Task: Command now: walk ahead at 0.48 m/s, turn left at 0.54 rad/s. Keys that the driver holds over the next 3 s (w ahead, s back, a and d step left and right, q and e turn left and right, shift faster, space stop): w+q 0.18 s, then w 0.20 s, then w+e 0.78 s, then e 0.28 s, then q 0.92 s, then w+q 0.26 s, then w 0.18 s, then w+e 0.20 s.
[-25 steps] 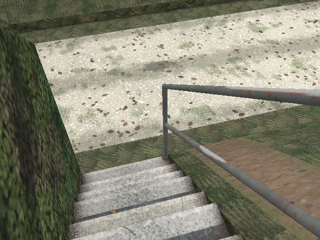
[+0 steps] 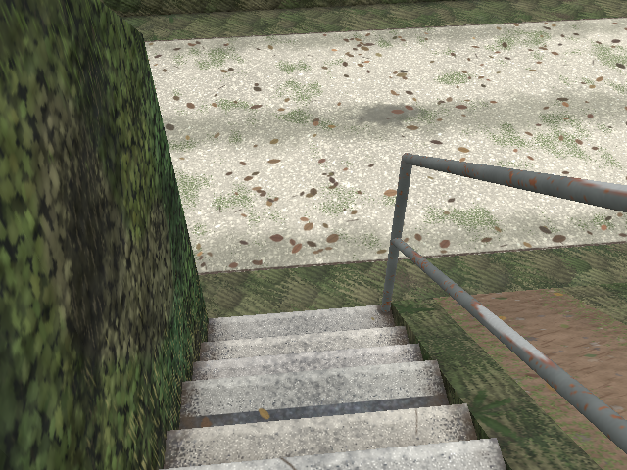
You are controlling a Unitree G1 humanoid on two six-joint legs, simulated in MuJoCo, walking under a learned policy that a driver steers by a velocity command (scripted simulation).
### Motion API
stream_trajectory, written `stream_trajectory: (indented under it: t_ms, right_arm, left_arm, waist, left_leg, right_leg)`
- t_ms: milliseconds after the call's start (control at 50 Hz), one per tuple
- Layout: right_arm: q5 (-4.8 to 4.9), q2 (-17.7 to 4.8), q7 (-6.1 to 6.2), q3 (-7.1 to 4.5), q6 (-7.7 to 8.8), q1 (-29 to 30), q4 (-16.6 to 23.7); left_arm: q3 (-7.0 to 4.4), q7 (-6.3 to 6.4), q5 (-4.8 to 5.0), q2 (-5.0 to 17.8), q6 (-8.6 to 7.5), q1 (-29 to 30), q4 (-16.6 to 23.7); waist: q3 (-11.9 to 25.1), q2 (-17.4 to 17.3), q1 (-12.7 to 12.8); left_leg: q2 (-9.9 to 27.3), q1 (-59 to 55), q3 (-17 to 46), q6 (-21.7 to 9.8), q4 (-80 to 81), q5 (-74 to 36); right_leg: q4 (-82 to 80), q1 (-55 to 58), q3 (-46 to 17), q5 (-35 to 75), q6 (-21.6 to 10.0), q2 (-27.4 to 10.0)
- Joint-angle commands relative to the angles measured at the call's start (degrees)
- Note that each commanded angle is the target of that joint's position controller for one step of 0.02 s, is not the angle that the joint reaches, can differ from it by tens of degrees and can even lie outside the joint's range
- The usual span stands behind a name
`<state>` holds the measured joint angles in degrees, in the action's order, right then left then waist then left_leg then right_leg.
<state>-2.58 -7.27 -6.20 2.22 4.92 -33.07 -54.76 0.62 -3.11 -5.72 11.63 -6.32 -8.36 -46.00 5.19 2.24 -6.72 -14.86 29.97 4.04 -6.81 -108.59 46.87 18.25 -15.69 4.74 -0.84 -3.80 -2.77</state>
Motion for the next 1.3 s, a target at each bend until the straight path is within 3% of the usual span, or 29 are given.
stream_trajectory:
  t_ms: [20,80,120,140,200,260,340,380,400,460,480,500,540,580,660,700,740,780,900,960,980,1020,1040,1060,1100,1120,1180,1240,1300]
  right_arm:
    - [-0.41,-1.69,-1.98,0.19,-0.23,-1.18,7.69]
    - [-3.28,2.82,-0.76,1.33,-4.05,2.13,7.3]
    - [-3.32,-2.11,-2.56,-0.81,-2.57,4.65,4.44]
    - [-3.97,-2.23,-3.44,-1.29,-2.22,7.14,3.15]
    - [-5.14,-6.49,-4.76,-3.49,0.1,3.14,1.73]
    - [-6.07,-9.04,0.28,-3.17,0.53,19.21,8.22]
    - [-3.61,-8.63,1.68,-2.21,2.35,35.82,14.33]
    - [-3.18,-8.27,1.52,-2.15,2.28,41.98,18.06]
    - [-3.44,-2.59,-0.53,1.02,1.04,41.16,17.67]
    - [-0.9,-7.02,-2.84,-1.73,-0.86,18.01,13.91]
    - [-3.36,-13.4,-1.68,-4.1,-0.23,-1.38,6.2]
    - [-5.04,-16.16,0.14,-6.18,-1.02,-12.73,2.59]
    - [-6.14,-17.32,0.06,-6.38,-0.37,-9.11,4.16]
    - [-2.36,-8.82,-0.48,-3.94,-0.75,1.57,5.25]
    - [-1.71,0.3,2.32,-1.15,1.95,27.24,13.67]
    - [-3.95,-9.27,1.53,-4.33,2.12,24.08,13.05]
    - [-3.52,-2.33,3.24,-1.86,2.9,17.59,12.14]
    - [-4.24,-6.92,2.74,-2.29,1.53,20.48,13.62]
    - [-3.05,-12.52,2.65,-4.45,-2.68,8.69,6.46]
    - [-6.14,-16.45,-1.63,-5.38,-3.33,8.01,-1.65]
    - [-5.13,-7.44,-3.41,-4.26,-1.64,-1.15,-0.03]
    - [-0.79,-9.48,-1.91,-3.52,0.39,21.49,13.14]
    - [0.31,-8.53,-0.6,-3.1,0.89,20.14,12.11]
    - [0.6,-8.48,0.97,-2.96,1.03,14.05,10.01]
    - [-2.64,-2.37,1.25,-0.92,-0.04,13.18,10.0]
    - [-3.43,-4.69,0.58,-1.9,-0.88,13.24,8.79]
    - [-2.88,-6.77,0.95,-2.42,-0.88,14.84,7.04]
    - [-2.0,-7.89,3.15,-1.93,1.43,17.71,9.78]
    - [-3.53,-7.03,3.74,-1.14,1.23,22.12,9.0]
  left_arm:
    - [-5.8,0.06,-2.17,12.61,2.61,-23.94,-6.01]
    - [-0.49,1.7,-1.5,-2.69,1.16,-12.92,-8.24]
    - [0.87,4.04,-0.36,-6.59,-2.54,1.07,-3.19]
    - [0.44,4.15,-0.82,-1.05,-3.35,0.1,-4.17]
    - [-0.29,3.44,0.27,7.93,-2.62,-6.05,-8.2]
    - [-0.88,4.34,2.27,9.19,-1.78,-19.59,-14.37]
    - [1.4,7.11,3.01,-3.07,-0.06,-41.58,-17.95]
    - [1.28,7.21,3.23,-1.52,-0.08,-45.47,-19.47]
    - [1.01,6.66,3.04,1.18,-0.32,-31.42,-14.84]
    - [-3.55,1.01,1.46,16.33,-0.12,-16.84,-12.77]
    - [-3.59,-1.69,0.3,16.11,-0.18,-15.83,-13.72]
    - [-4.46,-2.34,3.21,16.17,0.49,-16.53,-15.65]
    - [-1.86,-6.46,3.46,1.12,0.11,-26.99,-14.24]
    - [0.05,-2.64,4.41,-0.2,-0.06,-12.38,-7.35]
    - [0.64,-0.84,0.74,-0.6,1.36,-22.21,-12.34]
    - [-0.25,-3.5,1.26,1.11,0.93,-27.41,-15.68]
    - [-0.46,-1.25,1.02,2.77,0.53,-16.49,-11.79]
    - [-0.62,-0.3,3.09,3.67,0.82,-14.45,-11.79]
    - [-1.83,2.25,0.87,5.94,3.5,0.67,-6.23]
    - [-7.8,0.97,3.41,19.03,2.57,-28.81,-16.62]
    - [-8.48,-0.11,4.15,24.34,2.58,-35.33,-16.6]
    - [-8.54,0.28,4.93,20.12,1.49,-36.54,-15.38]
    - [-7.48,-0.44,6.55,18.3,1.43,-32.38,-15.99]
    - [-5.08,-1.82,3.69,12.87,1.83,-30.03,-17.2]
    - [0.6,-0.06,-0.45,1.55,0.78,-16.6,-14.97]
    - [1.34,0.73,1.8,0.43,-0.84,-8.77,-11.0]
    - [0.9,0.89,2.84,10.02,-3.62,-16.3,-12.78]
    - [0.34,1.52,-0.9,9.92,-2.72,-27.29,-15.69]
    - [-0.18,2.2,1.74,7.34,-2.12,-32.94,-14.38]
  waist:
    - [12.09,-3.49,9.46]
    - [-8.71,-6.46,2.09]
    - [-11.04,-5.23,0.44]
    - [-8.12,-1.78,1.73]
    - [-8.5,-1.07,-0.32]
    - [-7.46,-0.39,10.55]
    - [-6.09,-1.52,23.91]
    - [-7.99,1.21,23.75]
    - [-12.43,-3.29,19.57]
    - [-7.37,-0.76,2.91]
    - [-2.95,-7.15,-4.06]
    - [-5.0,-18.62,-9.02]
    - [14.12,-11.38,2.1]
    - [3.38,-1.72,1.5]
    - [-8.85,-0.1,13.74]
    - [-2.42,-7.03,14.21]
    - [-5.43,-7.8,8.83]
    - [-4.71,-4.97,10.47]
    - [-14.91,-2.04,4.6]
    - [-2.45,10.42,17.82]
    - [11.96,20.8,12.26]
    - [8.83,15.83,21.1]
    - [-0.33,7.71,17.85]
    - [-4.58,-0.25,12.22]
    - [-9.65,-6.32,2.94]
    - [-8.44,-6.04,1.93]
    - [-3.52,-1.47,4.38]
    - [1.25,-0.33,7.77]
    - [-1.48,2.54,12.07]
  left_leg:
    - [10.84,54.03,7.51,1.46,-19.91,-7.59]
    - [22.91,45.84,6.94,0.37,5.42,-40.83]
    - [22.37,11.5,-2.67,-0.1,33.98,-63.11]
    - [21.43,-0.21,-5.62,1.68,33.19,-68.17]
    - [18.64,-0.78,-3.96,0.76,27.27,-56.13]
    - [23.94,41.95,6.02,3.87,45.76,-49.87]
    - [21.79,51.12,-3.83,4.96,63.08,-47.86]
    - [18.85,40.68,-8.12,4.13,59.24,-39.94]
    - [21.64,14.89,-7.36,6.09,77.88,-67.51]
    - [14.12,-36.42,-9.91,6.22,74.62,-62.84]
    - [16.99,-50.17,-7.4,2.5,79.14,-78.99]
    - [22.26,-49.23,-4.56,-2.88,98.67,-81.89]
    - [39.72,-69.11,1.32,-14.24,62.29,-125.83]
    - [40.59,-43.81,8.34,-13.55,76.21,-81.09]
    - [30.44,11.52,-9.07,-7.44,80.16,-52.01]
    - [28.83,11.58,-11.04,-7.3,78.33,-59.65]
    - [32.36,-9.86,-7.99,-3.26,70.43,-45.4]
    - [30.37,-2.92,-11.93,-0.29,64.66,-34.21]
    - [42.05,-14.44,-2.78,0.17,59.66,-16.09]
    - [23.45,-0.55,-16.26,5.25,4.65,-18.54]
    - [16.11,19.73,-12.85,8.95,-16.38,-2.16]
    - [15.62,46.51,-5.81,8.48,-23.39,-1.91]
    - [18.89,50.45,1.95,6.66,-15.66,-10.94]
    - [21.13,42.69,5.48,4.22,-13.9,-15.88]
    - [24.98,30.87,4.98,1.59,9.0,-38.9]
    - [23.81,18.55,1.97,2.43,25.5,-52.68]
    - [20.6,9.56,-2.75,7.17,29.06,-51.57]
    - [17.63,17.55,-1.8,8.9,27.78,-33.38]
    - [16.4,29.69,1.84,10.29,35.71,-28.41]
  right_leg:
    - [19.02,53.22,-18.5,54.55,-20.29,-28.53]
    - [6.47,3.97,-9.64,-0.77,-10.15,-17.96]
    - [2.42,-33.97,5.27,-6.05,-7.96,-4.36]
    - [4.2,-38.56,7.14,-11.75,-8.49,-3.33]
    - [13.56,-31.78,1.08,-10.5,-7.69,-9.4]
    - [24.21,17.2,-17.51,-9.39,-10.59,-20.36]
    - [38.71,29.58,-18.33,-12.89,-9.71,-12.08]
    - [38.35,18.81,-17.71,-6.31,-7.29,-9.68]
    - [34.36,-4.95,-11.29,-20.64,-6.47,-5.65]
    - [47.54,-30.98,-6.11,-21.41,-4.31,-3.5]
    - [67.7,-29.47,-4.89,-11.09,0.73,-1.56]
    - [92.25,-27.36,-5.61,-39.8,4.04,3.6]
    - [107.56,-47.91,-10.19,-37.63,3.64,0.93]
    - [93.13,-56.35,-9.42,-30.76,5.08,-3.33]
    - [41.23,-24.01,-11.11,16.28,2.11,-5.71]
    - [54.01,-11.79,-3.05,16.06,4.32,1.24]
    - [28.81,-32.29,-13.83,32.84,4.87,-5.39]
    - [21.75,-19.95,-11.12,42.24,5.12,-4.55]
    - [11.84,-22.15,-5.3,12.96,3.01,-5.69]
    - [7.62,23.75,1.14,27.77,-2.23,1.6]
    - [22.94,46.39,-12.25,49.78,-12.88,-5.0]
    - [14.33,45.98,-31.68,27.39,-17.94,-14.69]
    - [11.77,29.06,-40.52,-2.66,-16.57,-17.91]
    - [10.25,10.9,-40.02,-10.53,-16.73,-19.55]
    - [7.93,-16.03,-32.03,-16.69,-12.54,-12.29]
    - [6.55,-28.66,-25.03,-20.61,-13.51,-8.48]
    - [13.19,-30.4,-22.62,-17.05,-14.27,-2.87]
    - [28.76,-10.06,-28.61,20.01,-13.89,-4.6]
    - [36.02,5.46,-38.36,20.62,-15.79,-6.61]
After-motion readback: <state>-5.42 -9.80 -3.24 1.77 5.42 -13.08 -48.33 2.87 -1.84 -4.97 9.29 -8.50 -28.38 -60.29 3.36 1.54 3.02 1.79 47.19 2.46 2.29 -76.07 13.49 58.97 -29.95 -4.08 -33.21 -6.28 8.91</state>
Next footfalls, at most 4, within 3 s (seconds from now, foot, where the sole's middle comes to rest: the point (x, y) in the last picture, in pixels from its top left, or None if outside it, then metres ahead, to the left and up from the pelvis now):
0.50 left None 0.33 0.21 -0.98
0.94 right None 0.60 -0.03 -1.17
1.40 left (238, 448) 0.79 0.16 -1.20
1.60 right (304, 451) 0.75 -0.03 -1.18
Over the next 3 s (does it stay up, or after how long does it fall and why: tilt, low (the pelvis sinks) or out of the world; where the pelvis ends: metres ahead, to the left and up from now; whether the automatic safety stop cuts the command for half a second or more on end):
stays up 1.51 0.06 -1.19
